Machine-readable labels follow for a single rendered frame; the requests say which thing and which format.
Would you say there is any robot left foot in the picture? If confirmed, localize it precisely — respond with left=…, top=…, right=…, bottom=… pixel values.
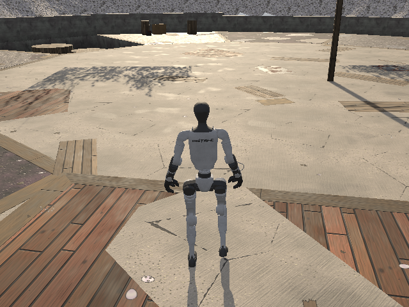
left=188, top=251, right=197, bottom=267

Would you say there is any left robot hand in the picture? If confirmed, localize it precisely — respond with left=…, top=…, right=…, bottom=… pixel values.
left=164, top=179, right=179, bottom=193

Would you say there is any right robot forearm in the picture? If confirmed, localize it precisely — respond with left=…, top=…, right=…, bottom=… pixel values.
left=228, top=154, right=241, bottom=178

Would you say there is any left robot forearm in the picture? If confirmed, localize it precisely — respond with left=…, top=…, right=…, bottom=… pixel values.
left=166, top=156, right=178, bottom=182

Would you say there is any right robot hand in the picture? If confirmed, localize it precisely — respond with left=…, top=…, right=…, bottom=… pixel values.
left=228, top=175, right=243, bottom=189

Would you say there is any robot left upper arm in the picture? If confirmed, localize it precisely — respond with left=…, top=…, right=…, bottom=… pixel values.
left=172, top=130, right=189, bottom=166

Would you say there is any robot torso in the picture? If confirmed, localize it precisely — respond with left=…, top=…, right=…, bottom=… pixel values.
left=188, top=127, right=218, bottom=192

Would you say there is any robot right upper arm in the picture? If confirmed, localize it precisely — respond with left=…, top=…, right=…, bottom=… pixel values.
left=216, top=129, right=235, bottom=164

